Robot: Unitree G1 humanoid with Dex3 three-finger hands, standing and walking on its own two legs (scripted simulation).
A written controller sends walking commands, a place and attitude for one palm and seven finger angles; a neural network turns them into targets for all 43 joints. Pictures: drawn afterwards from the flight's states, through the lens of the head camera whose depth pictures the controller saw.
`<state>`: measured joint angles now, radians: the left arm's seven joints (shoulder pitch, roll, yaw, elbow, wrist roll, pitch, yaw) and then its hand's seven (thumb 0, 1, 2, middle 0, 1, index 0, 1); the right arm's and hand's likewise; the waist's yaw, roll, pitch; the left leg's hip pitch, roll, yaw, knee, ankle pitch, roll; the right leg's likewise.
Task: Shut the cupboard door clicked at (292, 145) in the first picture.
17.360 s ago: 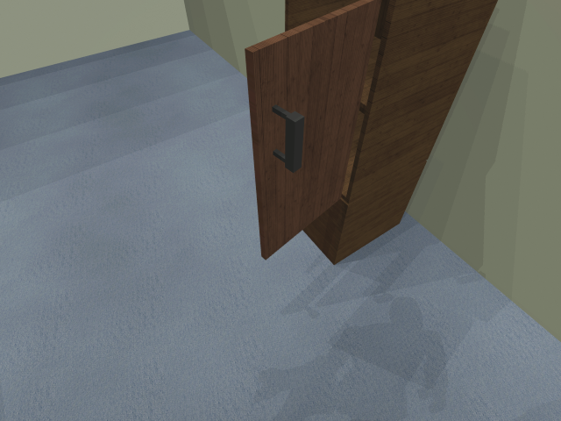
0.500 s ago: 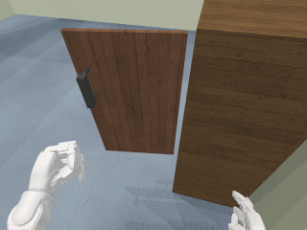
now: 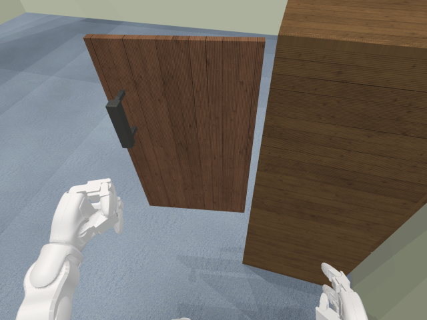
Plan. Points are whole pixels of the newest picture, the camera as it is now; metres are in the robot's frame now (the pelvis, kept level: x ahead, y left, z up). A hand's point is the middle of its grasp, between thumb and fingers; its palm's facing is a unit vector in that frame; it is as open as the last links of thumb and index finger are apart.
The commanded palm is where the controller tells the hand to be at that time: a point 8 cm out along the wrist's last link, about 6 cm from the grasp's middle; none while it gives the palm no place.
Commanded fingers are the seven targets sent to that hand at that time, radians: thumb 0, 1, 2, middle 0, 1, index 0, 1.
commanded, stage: bring the fist close to the handle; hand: left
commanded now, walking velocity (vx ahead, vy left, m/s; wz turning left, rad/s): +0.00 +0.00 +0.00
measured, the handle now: (124, 119) +0.50 +0.25 +0.10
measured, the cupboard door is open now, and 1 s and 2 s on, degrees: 100 100 90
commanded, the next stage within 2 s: push the door shut along its arc in 1.20 s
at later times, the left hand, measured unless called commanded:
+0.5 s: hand (127, 169) +0.35 +0.20 +0.11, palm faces +0.01 -1.00 -0.03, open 3.1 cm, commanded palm +0.33 +0.25 +0.11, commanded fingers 0.00 0.90 0.90 -1.30 -1.50 -1.30 -1.50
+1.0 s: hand (132, 144) +0.42 +0.21 +0.11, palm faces -0.01 -1.00 +0.00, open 3.1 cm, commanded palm +0.38 +0.26 +0.11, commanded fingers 0.00 0.90 0.90 -1.30 -1.50 -1.30 -1.50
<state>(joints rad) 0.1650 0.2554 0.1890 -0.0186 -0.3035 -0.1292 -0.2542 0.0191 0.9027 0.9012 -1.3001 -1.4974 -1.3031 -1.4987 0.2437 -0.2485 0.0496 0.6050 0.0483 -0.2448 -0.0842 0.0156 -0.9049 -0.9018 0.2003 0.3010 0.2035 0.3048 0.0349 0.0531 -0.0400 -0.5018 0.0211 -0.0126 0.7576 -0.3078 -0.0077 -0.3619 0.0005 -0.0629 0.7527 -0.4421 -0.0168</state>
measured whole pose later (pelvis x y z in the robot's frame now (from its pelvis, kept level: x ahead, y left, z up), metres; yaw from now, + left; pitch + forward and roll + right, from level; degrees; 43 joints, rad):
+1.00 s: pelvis +0.01 +0.01 +0.00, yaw -3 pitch +8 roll -1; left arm -0.48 0.38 0.33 0.71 -0.23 -0.20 -0.29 0.02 0.91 0.90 -1.30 -1.50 -1.30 -1.50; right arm 0.33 -0.27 0.02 0.65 0.05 -0.07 -0.06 0.01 -0.91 -0.90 0.20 0.30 0.20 0.30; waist -0.05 0.03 -0.06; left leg -0.59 0.04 0.03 0.75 -0.31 0.01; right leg -0.47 0.01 -0.02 0.75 -0.42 0.00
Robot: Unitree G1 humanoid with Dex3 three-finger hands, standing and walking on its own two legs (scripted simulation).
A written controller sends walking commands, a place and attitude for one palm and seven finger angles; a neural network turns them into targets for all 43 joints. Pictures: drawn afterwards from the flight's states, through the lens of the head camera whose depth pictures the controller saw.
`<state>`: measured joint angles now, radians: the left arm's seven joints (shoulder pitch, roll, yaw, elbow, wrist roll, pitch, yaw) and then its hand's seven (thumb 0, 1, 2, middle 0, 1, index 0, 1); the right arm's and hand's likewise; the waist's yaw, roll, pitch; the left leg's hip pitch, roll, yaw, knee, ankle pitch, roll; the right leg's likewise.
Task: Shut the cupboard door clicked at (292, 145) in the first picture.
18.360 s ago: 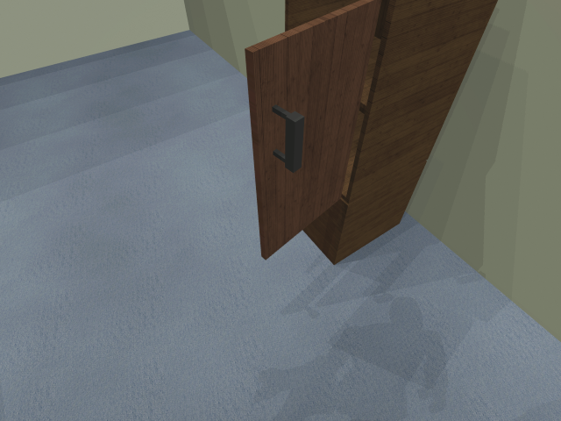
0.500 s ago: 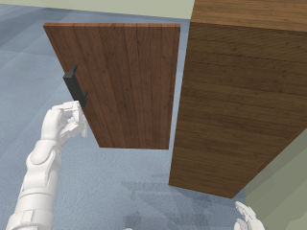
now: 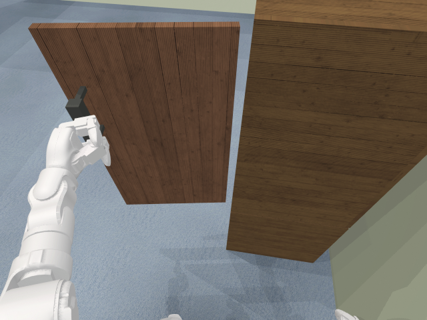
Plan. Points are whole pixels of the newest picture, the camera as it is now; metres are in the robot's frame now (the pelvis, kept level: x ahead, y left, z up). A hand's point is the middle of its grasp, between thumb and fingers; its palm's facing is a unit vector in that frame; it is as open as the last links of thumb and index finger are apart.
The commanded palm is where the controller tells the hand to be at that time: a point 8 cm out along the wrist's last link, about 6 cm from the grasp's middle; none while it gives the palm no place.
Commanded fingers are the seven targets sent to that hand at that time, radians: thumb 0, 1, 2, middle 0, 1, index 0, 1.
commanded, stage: bring the fist close to the handle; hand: left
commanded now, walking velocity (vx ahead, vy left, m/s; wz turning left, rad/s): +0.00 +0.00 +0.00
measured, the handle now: (89, 118) +0.48 +0.26 +0.10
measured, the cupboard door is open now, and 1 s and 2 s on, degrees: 100 90 75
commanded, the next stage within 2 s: push the door shut along its arc in 0.20 s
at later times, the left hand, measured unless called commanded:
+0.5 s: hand (100, 146) +0.40 +0.22 +0.11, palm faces +0.02 -1.00 -0.01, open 3.1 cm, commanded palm +0.38 +0.27 +0.11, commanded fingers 0.00 0.90 0.90 -1.30 -1.50 -1.30 -1.50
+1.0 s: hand (111, 122) +0.46 +0.21 +0.12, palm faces -0.11 -0.99 +0.01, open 3.1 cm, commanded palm +0.46 +0.26 +0.11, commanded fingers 0.00 0.90 0.90 -1.30 -1.50 -1.30 -1.50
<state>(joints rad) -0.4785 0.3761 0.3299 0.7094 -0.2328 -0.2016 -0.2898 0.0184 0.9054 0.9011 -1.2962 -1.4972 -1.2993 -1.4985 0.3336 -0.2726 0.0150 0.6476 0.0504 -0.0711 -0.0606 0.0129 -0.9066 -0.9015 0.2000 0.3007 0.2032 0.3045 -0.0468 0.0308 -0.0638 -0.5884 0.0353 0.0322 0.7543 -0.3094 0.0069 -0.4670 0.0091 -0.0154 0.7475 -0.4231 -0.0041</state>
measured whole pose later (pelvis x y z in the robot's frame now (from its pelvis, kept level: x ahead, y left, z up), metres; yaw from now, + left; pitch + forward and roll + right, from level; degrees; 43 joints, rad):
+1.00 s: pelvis -0.02 +0.00 -0.01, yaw +0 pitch +13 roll -2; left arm -0.88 0.56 0.34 1.16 -0.20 -0.26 -0.45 0.02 0.90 0.90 -1.30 -1.50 -1.30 -1.50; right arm 0.37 -0.30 0.03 0.70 0.05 -0.04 -0.07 0.01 -0.91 -0.90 0.20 0.30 0.20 0.30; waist -0.13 0.03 -0.07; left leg -0.77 0.05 0.00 0.86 -0.32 0.01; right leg -0.63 0.02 -0.04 0.83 -0.43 -0.01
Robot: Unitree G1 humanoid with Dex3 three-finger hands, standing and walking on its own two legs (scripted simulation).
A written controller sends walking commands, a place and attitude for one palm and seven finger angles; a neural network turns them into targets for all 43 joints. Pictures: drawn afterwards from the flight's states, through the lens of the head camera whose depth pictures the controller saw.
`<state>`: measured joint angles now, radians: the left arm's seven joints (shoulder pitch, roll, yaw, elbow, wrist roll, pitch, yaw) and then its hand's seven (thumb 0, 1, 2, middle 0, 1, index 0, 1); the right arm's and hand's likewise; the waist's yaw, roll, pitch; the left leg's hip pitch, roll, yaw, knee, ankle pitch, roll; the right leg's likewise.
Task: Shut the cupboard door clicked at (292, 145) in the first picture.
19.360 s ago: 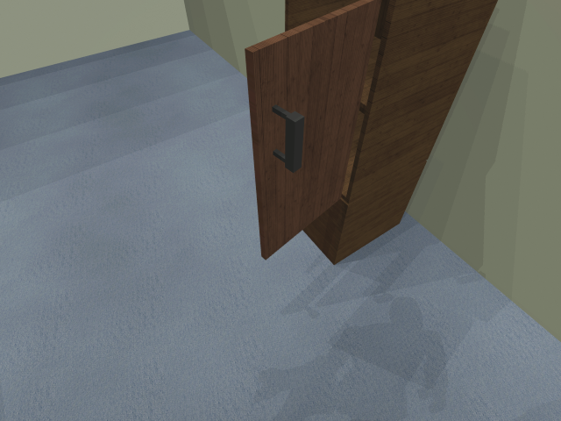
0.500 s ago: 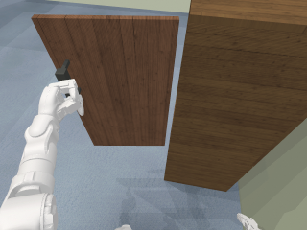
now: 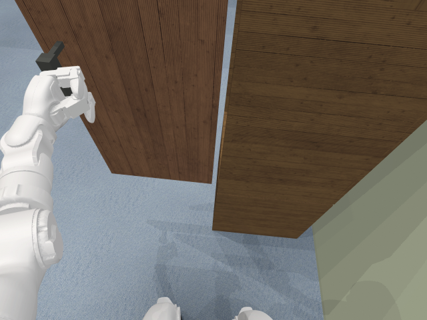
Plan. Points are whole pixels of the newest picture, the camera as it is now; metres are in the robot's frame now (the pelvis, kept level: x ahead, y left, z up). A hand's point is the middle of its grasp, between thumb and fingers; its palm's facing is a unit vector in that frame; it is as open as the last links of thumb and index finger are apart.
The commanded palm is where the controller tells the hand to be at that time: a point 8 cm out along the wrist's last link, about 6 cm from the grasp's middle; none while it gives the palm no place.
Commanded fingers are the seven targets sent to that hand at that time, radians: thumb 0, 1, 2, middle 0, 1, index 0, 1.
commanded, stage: push the door shut along its arc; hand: left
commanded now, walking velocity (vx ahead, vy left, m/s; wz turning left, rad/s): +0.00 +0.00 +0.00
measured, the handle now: (66, 78) +0.55 +0.26 +0.12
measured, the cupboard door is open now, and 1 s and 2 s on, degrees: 90 75 64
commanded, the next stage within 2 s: pull the fist back off the door in 1.18 s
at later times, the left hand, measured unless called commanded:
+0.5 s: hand (107, 78) +0.54 +0.18 +0.13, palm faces -0.25 -0.97 +0.01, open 3.1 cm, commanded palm +0.54 +0.22 +0.12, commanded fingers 0.00 0.90 0.90 -1.30 -1.50 -1.30 -1.50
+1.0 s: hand (122, 66) +0.57 +0.15 +0.13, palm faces -0.32 -0.95 +0.00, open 3.3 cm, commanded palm +0.60 +0.17 +0.12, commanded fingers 0.00 0.90 0.90 -1.30 -1.50 -1.30 -1.50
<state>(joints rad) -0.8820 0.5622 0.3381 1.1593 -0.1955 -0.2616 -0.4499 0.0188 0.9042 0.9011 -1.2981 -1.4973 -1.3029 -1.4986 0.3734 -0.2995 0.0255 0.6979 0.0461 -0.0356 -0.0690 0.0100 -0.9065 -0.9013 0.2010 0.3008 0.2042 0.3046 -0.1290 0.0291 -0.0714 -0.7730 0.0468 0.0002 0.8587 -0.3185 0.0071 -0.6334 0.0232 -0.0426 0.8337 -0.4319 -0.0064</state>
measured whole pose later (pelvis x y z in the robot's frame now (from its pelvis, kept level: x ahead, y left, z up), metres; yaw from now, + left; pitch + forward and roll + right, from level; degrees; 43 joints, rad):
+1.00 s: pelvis +0.01 +0.01 -0.03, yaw -2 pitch +23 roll -5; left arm -1.33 0.69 0.26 1.35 -0.09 -0.16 -0.52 0.02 0.95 0.95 -1.30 -1.50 -1.30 -1.50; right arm 0.40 -0.29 0.04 0.71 0.00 -0.05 -0.06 0.01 -0.91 -0.90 0.20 0.30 0.21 0.30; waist -0.23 0.05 -0.07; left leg -1.04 0.06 -0.02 1.01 -0.38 0.02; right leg -0.87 0.04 -0.05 0.94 -0.47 0.01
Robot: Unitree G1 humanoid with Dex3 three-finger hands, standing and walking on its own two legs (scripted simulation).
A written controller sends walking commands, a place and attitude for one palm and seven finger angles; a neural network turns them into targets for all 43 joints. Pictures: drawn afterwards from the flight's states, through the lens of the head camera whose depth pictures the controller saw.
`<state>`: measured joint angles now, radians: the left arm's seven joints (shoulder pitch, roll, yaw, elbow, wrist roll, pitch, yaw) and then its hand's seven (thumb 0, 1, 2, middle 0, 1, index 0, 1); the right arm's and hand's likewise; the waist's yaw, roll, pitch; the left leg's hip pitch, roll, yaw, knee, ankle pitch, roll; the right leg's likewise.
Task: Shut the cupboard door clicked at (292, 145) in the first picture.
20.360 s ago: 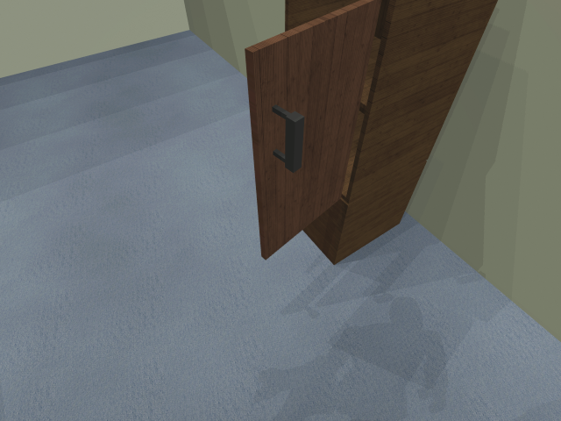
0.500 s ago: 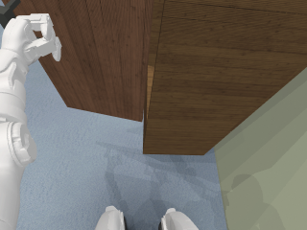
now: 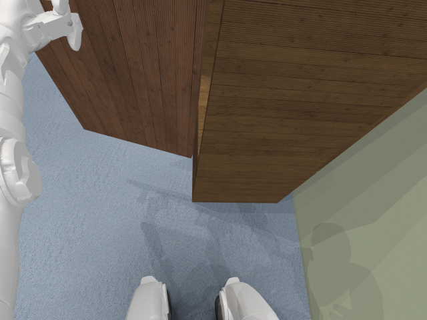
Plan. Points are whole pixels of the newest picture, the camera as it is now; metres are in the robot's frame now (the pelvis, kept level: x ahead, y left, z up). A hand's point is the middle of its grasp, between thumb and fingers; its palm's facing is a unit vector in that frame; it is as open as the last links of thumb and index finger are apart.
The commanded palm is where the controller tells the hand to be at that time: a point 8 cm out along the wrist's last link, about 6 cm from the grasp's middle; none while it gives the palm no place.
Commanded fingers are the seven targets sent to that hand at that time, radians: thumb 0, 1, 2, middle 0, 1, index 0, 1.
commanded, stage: push the door shut along its arc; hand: left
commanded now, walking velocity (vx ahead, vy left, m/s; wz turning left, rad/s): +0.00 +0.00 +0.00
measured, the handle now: (7, 5) +0.61 +0.25 +0.15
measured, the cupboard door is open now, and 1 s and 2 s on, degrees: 75 64 64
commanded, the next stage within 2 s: pull the fist back off the door in 0.18 s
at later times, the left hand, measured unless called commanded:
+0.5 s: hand (86, 3) +0.61 +0.14 +0.15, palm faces +0.13 -0.99 -0.02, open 3.2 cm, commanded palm +0.58 +0.15 +0.15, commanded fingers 0.00 0.90 0.90 -1.30 -1.50 -1.30 -1.50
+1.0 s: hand (93, 41) +0.53 +0.13 +0.15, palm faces +0.09 -1.00 +0.00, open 3.1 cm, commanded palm +0.49 +0.16 +0.15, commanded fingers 0.00 0.90 0.90 -1.30 -1.50 -1.30 -1.50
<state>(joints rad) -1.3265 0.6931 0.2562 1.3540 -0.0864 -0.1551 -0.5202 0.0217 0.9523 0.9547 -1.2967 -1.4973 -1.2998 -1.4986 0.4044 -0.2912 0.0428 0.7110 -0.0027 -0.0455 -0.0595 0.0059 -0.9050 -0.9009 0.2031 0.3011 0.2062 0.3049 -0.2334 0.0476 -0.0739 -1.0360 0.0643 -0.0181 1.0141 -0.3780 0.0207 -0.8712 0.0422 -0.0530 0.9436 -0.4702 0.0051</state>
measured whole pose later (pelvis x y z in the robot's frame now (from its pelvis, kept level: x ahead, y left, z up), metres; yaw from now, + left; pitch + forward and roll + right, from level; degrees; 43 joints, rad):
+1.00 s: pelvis +0.03 -0.02 +0.03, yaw +0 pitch +17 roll -2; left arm -0.89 0.34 0.34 1.06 -0.07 -0.28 -0.03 0.02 0.91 0.90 -1.30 -1.50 -1.30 -1.50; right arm 0.46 -0.27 -0.03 0.67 -0.02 0.01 0.04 0.01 -0.91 -0.90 0.20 0.30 0.20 0.30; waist -0.15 0.06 -0.12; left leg -0.77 0.06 0.02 0.84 -0.36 0.00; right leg -0.63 0.04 -0.02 0.79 -0.45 -0.01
